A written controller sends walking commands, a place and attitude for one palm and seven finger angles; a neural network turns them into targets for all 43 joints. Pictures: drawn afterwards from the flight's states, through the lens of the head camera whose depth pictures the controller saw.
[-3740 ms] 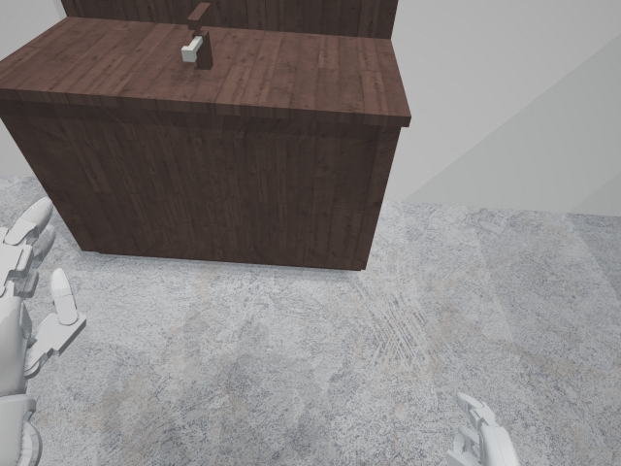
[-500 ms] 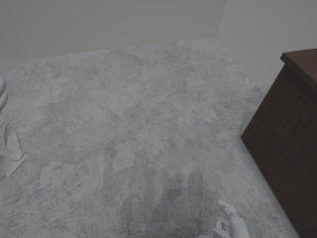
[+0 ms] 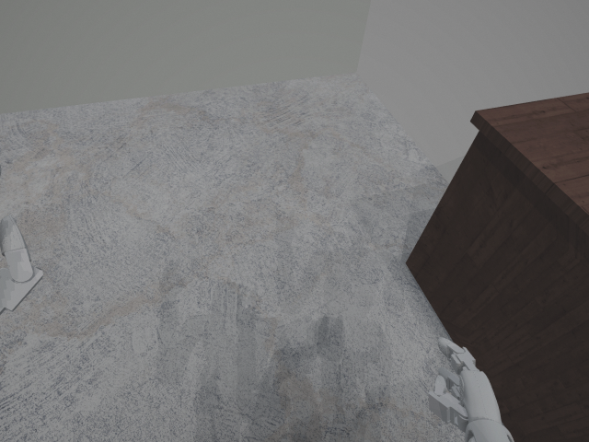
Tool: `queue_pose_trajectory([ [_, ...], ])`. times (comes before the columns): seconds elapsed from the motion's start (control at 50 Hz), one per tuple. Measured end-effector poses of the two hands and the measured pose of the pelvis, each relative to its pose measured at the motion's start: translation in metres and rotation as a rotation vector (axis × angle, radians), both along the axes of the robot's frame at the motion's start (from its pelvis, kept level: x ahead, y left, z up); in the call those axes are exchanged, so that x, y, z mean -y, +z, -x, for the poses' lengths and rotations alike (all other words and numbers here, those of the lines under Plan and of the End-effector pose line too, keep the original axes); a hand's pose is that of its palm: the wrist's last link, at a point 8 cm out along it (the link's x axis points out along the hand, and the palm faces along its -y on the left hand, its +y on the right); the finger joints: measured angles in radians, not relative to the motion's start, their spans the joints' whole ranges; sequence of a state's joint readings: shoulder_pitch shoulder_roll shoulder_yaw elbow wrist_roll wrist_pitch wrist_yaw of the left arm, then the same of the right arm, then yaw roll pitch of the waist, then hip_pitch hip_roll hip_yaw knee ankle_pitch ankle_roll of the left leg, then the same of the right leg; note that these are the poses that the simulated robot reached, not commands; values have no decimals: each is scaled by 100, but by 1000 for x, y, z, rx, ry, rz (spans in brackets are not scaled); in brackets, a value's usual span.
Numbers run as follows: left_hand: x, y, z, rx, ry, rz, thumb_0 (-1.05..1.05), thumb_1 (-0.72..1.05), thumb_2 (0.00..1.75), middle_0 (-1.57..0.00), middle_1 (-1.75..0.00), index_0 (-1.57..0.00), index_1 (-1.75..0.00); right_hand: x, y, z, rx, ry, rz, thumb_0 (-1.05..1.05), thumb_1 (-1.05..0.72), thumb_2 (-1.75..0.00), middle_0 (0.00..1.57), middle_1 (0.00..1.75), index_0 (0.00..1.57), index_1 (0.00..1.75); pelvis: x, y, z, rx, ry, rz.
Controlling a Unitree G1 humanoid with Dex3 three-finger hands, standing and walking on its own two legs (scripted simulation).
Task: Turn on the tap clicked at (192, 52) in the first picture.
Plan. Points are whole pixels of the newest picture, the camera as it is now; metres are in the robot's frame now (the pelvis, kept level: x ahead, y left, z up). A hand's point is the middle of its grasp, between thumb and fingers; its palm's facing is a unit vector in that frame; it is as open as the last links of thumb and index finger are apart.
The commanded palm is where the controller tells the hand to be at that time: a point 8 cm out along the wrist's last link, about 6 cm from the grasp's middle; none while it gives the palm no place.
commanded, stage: turn to face it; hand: left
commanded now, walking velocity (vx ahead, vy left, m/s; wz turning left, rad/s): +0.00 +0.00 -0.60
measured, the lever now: out of the picture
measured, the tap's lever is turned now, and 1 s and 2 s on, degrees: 0 0 0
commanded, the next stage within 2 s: none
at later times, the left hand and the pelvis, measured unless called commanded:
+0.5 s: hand (262, 269) +0.25 +0.06 +0.18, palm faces +0.11 -0.81 -0.58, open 7.4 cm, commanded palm +0.20 +0.13 +0.18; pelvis -0.03 -0.09 +0.00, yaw -17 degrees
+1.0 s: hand (380, 342) +0.19 -0.05 +0.17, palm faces -0.10 -0.88 -0.46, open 7.4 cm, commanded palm +0.16 +0.02 +0.18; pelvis -0.13 -0.13 -0.01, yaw -33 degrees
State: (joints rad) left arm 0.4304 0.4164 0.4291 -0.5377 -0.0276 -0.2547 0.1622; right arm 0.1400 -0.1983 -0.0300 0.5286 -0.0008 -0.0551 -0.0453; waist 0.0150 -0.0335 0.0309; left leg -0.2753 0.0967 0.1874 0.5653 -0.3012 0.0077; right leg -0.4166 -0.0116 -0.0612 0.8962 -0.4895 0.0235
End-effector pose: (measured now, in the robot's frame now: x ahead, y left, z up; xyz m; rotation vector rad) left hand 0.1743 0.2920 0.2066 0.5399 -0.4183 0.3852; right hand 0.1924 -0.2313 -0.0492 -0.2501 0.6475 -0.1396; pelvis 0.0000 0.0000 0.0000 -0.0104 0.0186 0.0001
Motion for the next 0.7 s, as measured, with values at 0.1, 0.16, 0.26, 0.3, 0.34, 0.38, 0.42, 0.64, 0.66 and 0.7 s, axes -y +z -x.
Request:
queue_pose_trajectory([
  [0.1, 26, -13, -23, -105, -59, 65, 2, 90, 90, -20, -30, -21, -30, -4, -13, 30, -59, -20, -92, 1, -90, -90, 20, 30, 20, 30, 7, 6, -1, 6, -64, 23],
  [0.16, 55, -18, -33, -154, -122, 54, 2, 90, 90, -20, -30, -21, -30, 3, -26, 51, -99, -49, -136, 1, -90, -90, 20, 30, 21, 30, 19, 4, 1, 8, -99, 13],
  [0.26, 106, -17, -47, -189, -191, -62, 2, 90, 90, -21, -30, -21, -30, 35, -57, 81, -143, -111, -194, 1, -90, -90, 20, 30, 21, 30, 51, -10, 5, 11, -156, -16],
  [0.3, 126, -15, -50, -183, -211, -96, 2, 89, 90, -21, -30, -21, -30, 54, -71, 92, -171, -138, -199, 1, -90, -90, 20, 30, 21, 30, 62, -15, 10, 21, -164, -4],
  [0.34, 144, -11, -52, -182, -233, -103, 2, 89, 90, -21, -30, -21, -30, 74, -77, 103, -201, -174, -192, 2, -90, -90, 20, 30, 21, 30, 70, -14, 16, 20, -191, -28],
  [0.38, 158, -6, -52, -192, -253, -112, 2, 89, 90, -21, -30, -22, -30, 93, -75, 114, -214, -220, -181, 2, -90, -90, 20, 30, 21, 30, 76, -10, 21, 17, -226, -50],
  [0.42, 168, -3, -52, -209, -268, -127, 2, 89, 90, -21, -30, -22, -30, 111, -71, 124, -212, -269, -171, 2, -90, -90, 20, 30, 20, 30, 82, -6, 26, 13, -253, -62],
  [0.64, 204, 5, -32, -180, -325, -66, 2, 89, 90, -21, -30, -22, -30, 170, -49, 178, -159, -416, -133, 2, -91, -90, 20, 30, 20, 30, 104, 4, 51, 15, -361, -86],
  [0.66, 206, 5, -29, -170, -331, -52, 2, 89, 90, -21, -30, -22, -30, 172, -47, 183, -156, -421, -130, 2, -91, -90, 20, 30, 20, 30, 106, 5, 54, 14, -371, -88],
  [0.7, 212, 5, -25, -151, -345, -28, 2, 89, 90, -21, -30, -22, -30, 175, -42, 193, -152, -429, -125, 2, -91, -90, 20, 30, 20, 30, 108, 6, 59, 11, -390, -93],
])
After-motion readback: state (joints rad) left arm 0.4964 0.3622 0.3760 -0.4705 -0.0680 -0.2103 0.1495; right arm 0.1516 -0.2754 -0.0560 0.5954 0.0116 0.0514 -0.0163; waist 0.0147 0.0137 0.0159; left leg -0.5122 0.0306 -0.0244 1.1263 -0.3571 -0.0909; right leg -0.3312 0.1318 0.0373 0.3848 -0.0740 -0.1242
